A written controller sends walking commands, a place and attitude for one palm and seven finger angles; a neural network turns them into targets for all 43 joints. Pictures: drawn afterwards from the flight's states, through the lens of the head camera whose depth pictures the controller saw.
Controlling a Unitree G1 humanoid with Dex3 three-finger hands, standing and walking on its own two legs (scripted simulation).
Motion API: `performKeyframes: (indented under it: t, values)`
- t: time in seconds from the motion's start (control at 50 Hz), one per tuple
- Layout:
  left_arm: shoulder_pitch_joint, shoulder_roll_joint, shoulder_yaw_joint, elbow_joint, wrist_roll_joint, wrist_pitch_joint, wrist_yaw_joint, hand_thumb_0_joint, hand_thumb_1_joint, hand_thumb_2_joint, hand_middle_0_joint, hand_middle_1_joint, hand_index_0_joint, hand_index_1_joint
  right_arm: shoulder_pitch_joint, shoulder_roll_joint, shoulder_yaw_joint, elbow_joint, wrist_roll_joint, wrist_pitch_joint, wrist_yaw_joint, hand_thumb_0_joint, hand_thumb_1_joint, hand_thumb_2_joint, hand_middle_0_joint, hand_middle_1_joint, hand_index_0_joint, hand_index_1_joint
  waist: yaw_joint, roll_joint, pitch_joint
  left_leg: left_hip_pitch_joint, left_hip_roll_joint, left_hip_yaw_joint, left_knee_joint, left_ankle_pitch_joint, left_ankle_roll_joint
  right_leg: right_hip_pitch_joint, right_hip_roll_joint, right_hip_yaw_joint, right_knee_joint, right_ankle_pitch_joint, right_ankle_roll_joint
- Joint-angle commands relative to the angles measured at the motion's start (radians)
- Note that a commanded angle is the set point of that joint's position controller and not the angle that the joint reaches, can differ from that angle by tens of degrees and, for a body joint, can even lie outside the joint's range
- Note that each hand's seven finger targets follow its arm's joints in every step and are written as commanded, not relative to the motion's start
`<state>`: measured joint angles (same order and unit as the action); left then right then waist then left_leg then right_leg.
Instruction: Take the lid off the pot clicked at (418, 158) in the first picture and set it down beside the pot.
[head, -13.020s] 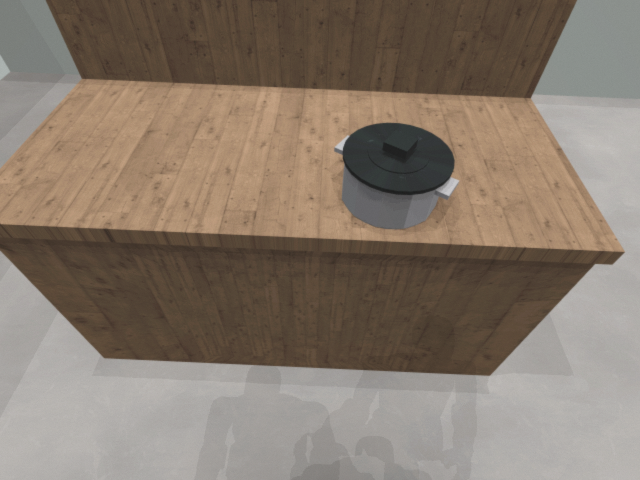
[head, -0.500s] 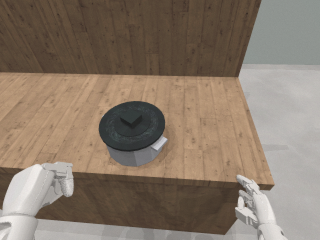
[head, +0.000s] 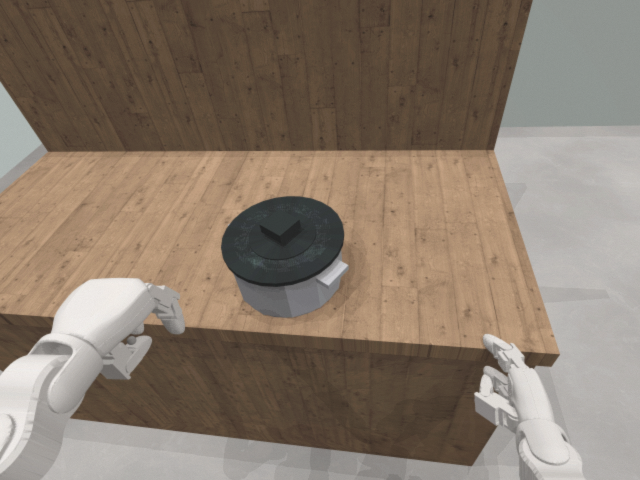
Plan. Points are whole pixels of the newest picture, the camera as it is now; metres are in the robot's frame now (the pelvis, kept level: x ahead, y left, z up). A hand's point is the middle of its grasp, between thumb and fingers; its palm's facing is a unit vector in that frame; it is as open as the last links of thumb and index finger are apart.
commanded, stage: reach forward and open the fingers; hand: left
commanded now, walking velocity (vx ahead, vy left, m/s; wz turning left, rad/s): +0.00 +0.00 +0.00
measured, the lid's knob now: (280, 225) +0.49 +0.13 +0.05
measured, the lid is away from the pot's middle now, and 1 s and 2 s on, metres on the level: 0.00 0.00 0.00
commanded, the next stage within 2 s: move the open hand above the knob in 0.44 s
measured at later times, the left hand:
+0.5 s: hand (156, 278) +0.30 +0.24 +0.13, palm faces -0.14 -0.02 -0.99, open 9.9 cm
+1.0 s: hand (201, 261) +0.34 +0.20 +0.12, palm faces -0.20 -0.07 -0.98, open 10.0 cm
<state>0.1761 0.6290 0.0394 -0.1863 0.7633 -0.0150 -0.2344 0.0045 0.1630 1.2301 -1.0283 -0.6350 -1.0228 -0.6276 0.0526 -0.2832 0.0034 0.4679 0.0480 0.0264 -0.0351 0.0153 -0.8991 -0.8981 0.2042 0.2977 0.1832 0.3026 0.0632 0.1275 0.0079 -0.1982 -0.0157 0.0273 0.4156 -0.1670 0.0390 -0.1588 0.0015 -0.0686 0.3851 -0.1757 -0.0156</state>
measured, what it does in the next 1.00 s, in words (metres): stands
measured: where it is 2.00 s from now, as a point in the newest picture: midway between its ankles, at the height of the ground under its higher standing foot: outside the picture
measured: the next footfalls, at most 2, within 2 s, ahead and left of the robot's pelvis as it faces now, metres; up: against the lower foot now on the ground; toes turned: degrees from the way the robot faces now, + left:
none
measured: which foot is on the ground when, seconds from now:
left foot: down 0.00-1.00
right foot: down 0.00-1.00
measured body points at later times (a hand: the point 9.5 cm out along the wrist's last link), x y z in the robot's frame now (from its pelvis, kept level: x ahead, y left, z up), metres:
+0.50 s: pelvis +0.01 +0.00 +0.00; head +0.00 -0.03 +0.45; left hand +0.31 +0.24 +0.18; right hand +0.26 -0.22 -0.04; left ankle +0.04 +0.09 -0.74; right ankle +0.02 -0.11 -0.74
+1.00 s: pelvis +0.01 +0.00 +0.00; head +0.01 -0.03 +0.45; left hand +0.35 +0.20 +0.17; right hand +0.26 -0.22 -0.04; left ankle +0.04 +0.09 -0.74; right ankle +0.02 -0.11 -0.74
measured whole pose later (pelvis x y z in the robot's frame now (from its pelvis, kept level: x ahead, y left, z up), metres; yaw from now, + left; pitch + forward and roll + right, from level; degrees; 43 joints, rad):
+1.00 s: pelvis +0.01 +0.00 +0.00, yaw +0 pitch -1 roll +0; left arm -0.28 0.56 -0.19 0.02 0.81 0.20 -0.33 0.00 -0.27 1.41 -0.85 -0.09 -0.85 -0.08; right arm 0.06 -0.30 0.01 0.43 0.08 0.06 0.03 0.02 -0.90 -0.90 0.20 0.30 0.24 0.35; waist 0.02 0.10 0.00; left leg -0.21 -0.04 0.04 0.43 -0.19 0.05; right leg -0.20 -0.02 -0.06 0.45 -0.22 -0.01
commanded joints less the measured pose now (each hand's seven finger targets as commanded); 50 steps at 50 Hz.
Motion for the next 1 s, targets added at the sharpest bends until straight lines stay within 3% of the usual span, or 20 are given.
performKeyframes:
  t: [0.0, 0.08, 0.16, 0.2, 0.28, 0.32, 0.36, 0.4, 0.46, 0.54, 0.58, 0.6, 0.66, 0.7, 0.76, 0.82, 0.88, 0.94, 0.96, 0.98]
  values:
    - [-0.318, 0.254, 0.147, -0.12, 0.028, 0.015, 0.027, 0.0, -0.095, 1.318, -0.906, -0.294, -0.906, -0.294, -0.113, -0.09, -0.009, -0.083, 0.001, 0.012, 0.002, 0.0, -0.9, -0.9, 0.2, 0.3, 0.2, 0.3, -0.013, -0.051, -0.079, 0.042, 0.005, -0.044, -0.097, -0.077, 0.007, -0.051, -0.008, 0.054, -0.107, -0.147, 0.0]
    - [-0.395, 0.263, 0.143, -0.196, 0.025, 0.0, 0.032, 0.0, -0.209, 1.359, -0.859, -0.152, -0.859, -0.152, -0.127, -0.074, -0.005, -0.093, -0.004, -0.014, 0.0, 0.0, -0.9, -0.9, 0.2, 0.3, 0.2, 0.3, -0.006, 0.02, -0.187, 0.093, 0.002, -0.055, -0.09, -0.014, 0.01, 0.006, -0.009, 0.052, -0.081, -0.089, -0.008]
    - [-0.335, 0.269, 0.176, -0.028, 0.027, 0.046, 0.026, 0.0, -0.265, 1.379, -0.835, -0.081, -0.835, -0.081, -0.107, -0.09, -0.006, -0.076, 0.003, 0.006, 0.011, 0.0, -0.9, -0.9, 0.2, 0.3, 0.2, 0.3, -0.005, -0.061, -0.086, 0.039, 0.006, -0.053, -0.086, -0.001, 0.003, -0.03, -0.003, 0.051, -0.09, -0.066, -0.013]
    - [-0.386, 0.238, 0.126, 0.002, 0.031, 0.068, 0.013, 0.0, -0.267, 1.384, -0.836, -0.081, -0.836, -0.081, -0.107, -0.098, -0.005, -0.075, 0.003, 0.023, 0.015, 0.0, -0.9, -0.9, 0.2, 0.3, 0.2, 0.3, -0.009, -0.07, -0.068, 0.021, 0.004, -0.043, -0.094, -0.009, 0.001, -0.033, -0.009, 0.041, -0.089, -0.074, -0.01]
    - [-0.47, 0.199, 0.059, -0.111, 0.018, 0.073, -0.012, 0.0, -0.273, 1.398, -0.838, -0.081, -0.838, -0.081, -0.138, -0.087, -0.003, -0.106, 0.004, 0.008, 0.025, 0.0, -0.9, -0.9, 0.2, 0.3, 0.2, 0.3, -0.016, -0.019, -0.166, 0.071, -0.002, -0.042, -0.081, 0.024, 0.009, -0.006, -0.012, 0.044, -0.068, -0.038, -0.009]
    - [-0.493, 0.245, 0.089, -0.136, 0.022, 0.067, -0.017, 0.0, -0.274, 1.402, -0.838, -0.081, -0.838, -0.081, -0.125, -0.092, -0.006, -0.1, 0.0, 0.008, 0.023, 0.0, -0.9, -0.9, 0.2, 0.3, 0.2, 0.3, -0.013, -0.02, -0.193, 0.087, -0.002, -0.052, -0.08, 0.048, 0.01, 0.007, -0.011, 0.042, -0.066, -0.012, -0.008]
    - [-0.511, 0.337, 0.178, -0.116, 0.037, 0.066, -0.01, 0.0, -0.274, 1.402, -0.838, -0.081, -0.838, -0.081, -0.116, -0.099, -0.004, -0.099, 0.0, 0.007, 0.023, 0.0, -0.9, -0.9, 0.2, 0.3, 0.2, 0.3, -0.007, -0.024, -0.197, 0.08, 0.001, -0.054, -0.068, 0.075, 0.011, 0.023, -0.005, 0.051, -0.055, 0.017, -0.016]
    - [-0.576, 0.341, 0.176, -0.066, 0.052, 0.068, -0.008, 0.0, -0.273, 1.399, -0.838, -0.081, -0.838, -0.081, -0.107, -0.096, 0.0, -0.078, 0.0, 0.02, 0.019, 0.0, -0.9, -0.9, 0.2, 0.3, 0.2, 0.3, -0.007, -0.027, -0.176, 0.066, 0.004, -0.053, -0.074, 0.085, 0.008, 0.01, -0.01, 0.042, -0.057, 0.015, -0.017]
    - [-0.585, 0.273, 0.131, -0.003, 0.033, 0.094, -0.005, 0.0, -0.273, 1.399, -0.838, -0.081, -0.838, -0.081, -0.102, -0.097, -0.002, -0.089, 0.015, 0.026, 0.03, 0.0, -0.9, -0.9, 0.2, 0.3, 0.2, 0.3, -0.018, -0.016, -0.134, 0.055, 0.005, -0.055, -0.068, 0.073, 0.002, -0.029, -0.004, 0.038, -0.049, 0.006, -0.021]
    - [-0.557, 0.165, 0.002, -0.003, 0.01, 0.142, -0.042, 0.0, -0.275, 1.406, -0.839, -0.081, -0.839, -0.081, -0.119, -0.1, -0.007, -0.108, 0.015, 0.025, 0.049, 0.0, -0.9, -0.9, 0.2, 0.3, 0.2, 0.3, -0.015, 0.001, -0.178, 0.068, -0.002, -0.06, -0.068, 0.095, 0.001, -0.017, -0.011, 0.03, -0.028, 0.042, -0.018]
    - [-0.537, 0.172, 0.003, -0.011, 0.014, 0.156, -0.063, 0.0, -0.275, 1.406, -0.839, -0.081, -0.839, -0.081, -0.118, -0.101, -0.004, -0.116, 0.016, 0.029, 0.057, 0.0, -0.9, -0.9, 0.2, 0.3, 0.2, 0.3, -0.019, -0.04, -0.212, 0.071, -0.003, -0.049, -0.06, 0.126, 0.006, 0.005, -0.007, 0.029, -0.022, 0.072, -0.016]
    - [-0.589, 0.219, 0.031, -0.034, 0.024, 0.157, -0.065, 0.0, -0.275, 1.406, -0.839, -0.081, -0.839, -0.081, -0.112, -0.106, -0.006, -0.113, 0.018, 0.033, 0.054, 0.0, -0.9, -0.9, 0.2, 0.3, 0.2, 0.3, -0.018, -0.055, -0.207, 0.071, -0.001, -0.052, -0.06, 0.122, 0.006, 0.006, -0.006, 0.032, -0.025, 0.073, -0.015]
    - [-0.757, 0.31, 0.082, -0.062, 0.05, 0.161, -0.056, 0.0, -0.275, 1.406, -0.839, -0.081, -0.839, -0.081, -0.124, -0.112, -0.002, -0.108, 0.019, 0.034, 0.044, 0.0, -0.9, -0.9, 0.2, 0.3, 0.2, 0.3, -0.027, -0.034, -0.198, 0.07, 0.002, -0.067, -0.061, 0.079, 0.007, -0.005, -0.005, 0.041, -0.02, 0.027, -0.02]
    - [-0.795, 0.305, 0.068, -0.057, 0.064, 0.164, -0.054, 0.0, -0.275, 1.406, -0.839, -0.081, -0.839, -0.081, -0.121, -0.099, 0.001, -0.099, 0.017, 0.028, 0.039, 0.0, -0.9, -0.9, 0.2, 0.3, 0.2, 0.3, -0.016, 0.012, -0.233, 0.092, 0.0, -0.075, -0.063, 0.114, 0.008, 0.005, -0.009, 0.037, -0.009, 0.044, -0.023]
    - [-0.728, 0.243, 0.046, -0.059, 0.04, 0.166, -0.047, 0.0, -0.275, 1.406, -0.839, -0.081, -0.839, -0.081, -0.109, -0.093, -0.001, -0.11, 0.019, 0.018, 0.054, 0.0, -0.9, -0.9, 0.2, 0.3, 0.2, 0.3, -0.013, 0.03, -0.263, 0.119, 0.001, -0.083, -0.045, 0.179, 0.004, 0.012, -0.007, 0.036, 0.008, 0.093, -0.029]
    - [-0.658, 0.145, -0.039, 0.086, 0.036, 0.2, -0.059, 0.0, -0.275, 1.406, -0.839, -0.081, -0.839, -0.081, -0.099, -0.097, 0.002, -0.096, 0.029, 0.033, 0.067, 0.0, -0.9, -0.9, 0.2, 0.3, 0.2, 0.3, -0.025, -0.067, -0.165, 0.057, 0.004, -0.067, -0.06, 0.115, -0.004, -0.035, -0.002, 0.021, -0.004, 0.06, -0.019]
    - [-0.732, 0.09, -0.11, 0.07, 0.048, 0.209, -0.065, 0.0, -0.275, 1.406, -0.839, -0.081, -0.839, -0.081, -0.119, -0.096, 0.005, -0.106, 0.034, 0.047, 0.071, 0.0, -0.9, -0.9, 0.2, 0.3, 0.2, 0.3, -0.04, -0.07, -0.142, 0.043, 0.006, -0.057, -0.07, 0.039, -0.002, -0.062, -0.003, 0.022, -0.009, -0.01, -0.02]
    - [-0.881, 0.154, -0.088, -0.02, 0.071, 0.204, -0.049, 0.0, -0.275, 1.406, -0.839, -0.081, -0.839, -0.081, -0.137, -0.09, 0.006, -0.111, 0.028, 0.043, 0.057, 0.0, -0.9, -0.9, 0.2, 0.3, 0.2, 0.3, -0.035, -0.015, -0.209, 0.08, 0.001, -0.076, -0.071, 0.03, 0.002, -0.043, -0.007, 0.031, -0.002, -0.025, -0.025]
    - [-0.931, 0.211, -0.039, -0.056, 0.073, 0.202, -0.039, 0.0, -0.275, 1.406, -0.839, -0.081, -0.839, -0.081, -0.138, -0.093, 0.002, -0.111, 0.027, 0.039, 0.053, 0.0, -0.9, -0.9, 0.2, 0.3, 0.2, 0.3, -0.036, 0.001, -0.237, 0.094, 0.004, -0.078, -0.065, 0.03, 0.005, -0.029, -0.006, 0.041, 0.003, -0.023, -0.027]
    - [-0.963, 0.208, -0.05, -0.015, 0.087, 0.204, -0.034, 0.0, -0.275, 1.406, -0.839, -0.081, -0.839, -0.081, -0.133, -0.088, 0.009, -0.096, 0.024, 0.035, 0.048, 0.0, -0.9, -0.9, 0.2, 0.3, 0.2, 0.3, -0.036, 0.014, -0.261, 0.105, -0.001, -0.079, -0.063, 0.056, 0.004, -0.019, -0.006, 0.036, 0.01, -0.013, -0.029]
